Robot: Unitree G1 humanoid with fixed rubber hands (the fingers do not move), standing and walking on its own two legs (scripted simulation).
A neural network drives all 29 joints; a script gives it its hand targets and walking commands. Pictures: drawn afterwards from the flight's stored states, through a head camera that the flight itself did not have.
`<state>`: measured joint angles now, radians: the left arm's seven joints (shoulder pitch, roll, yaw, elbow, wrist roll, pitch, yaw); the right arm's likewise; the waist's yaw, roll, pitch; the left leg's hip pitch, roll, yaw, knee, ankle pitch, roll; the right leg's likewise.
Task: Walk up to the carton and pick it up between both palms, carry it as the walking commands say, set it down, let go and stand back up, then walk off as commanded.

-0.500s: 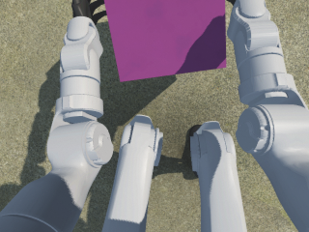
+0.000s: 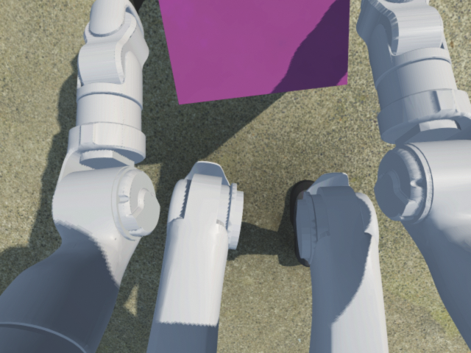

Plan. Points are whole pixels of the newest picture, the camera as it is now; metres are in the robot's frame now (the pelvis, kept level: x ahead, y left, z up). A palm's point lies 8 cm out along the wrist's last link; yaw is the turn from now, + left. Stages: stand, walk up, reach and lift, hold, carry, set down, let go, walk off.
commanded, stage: set down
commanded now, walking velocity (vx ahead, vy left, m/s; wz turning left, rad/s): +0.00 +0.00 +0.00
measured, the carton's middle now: out of the picture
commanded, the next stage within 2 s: none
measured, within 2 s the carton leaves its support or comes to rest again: neither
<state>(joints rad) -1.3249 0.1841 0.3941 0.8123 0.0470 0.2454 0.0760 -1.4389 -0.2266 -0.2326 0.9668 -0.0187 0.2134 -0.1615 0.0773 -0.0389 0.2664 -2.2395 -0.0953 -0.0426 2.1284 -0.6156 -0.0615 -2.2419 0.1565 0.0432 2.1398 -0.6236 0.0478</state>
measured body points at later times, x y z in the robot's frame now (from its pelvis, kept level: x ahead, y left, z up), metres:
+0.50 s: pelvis -0.01 +0.00 -0.01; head +0.36 +0.02 +0.23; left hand +0.52 +0.21 -0.19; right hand +0.57 -0.10 -0.19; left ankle +0.10 +0.12 -0.36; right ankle +0.09 -0.11 -0.36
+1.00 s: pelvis -0.01 +0.00 -0.02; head +0.36 +0.02 +0.22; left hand +0.53 +0.21 -0.20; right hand +0.57 -0.10 -0.20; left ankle +0.10 +0.12 -0.36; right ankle +0.09 -0.11 -0.36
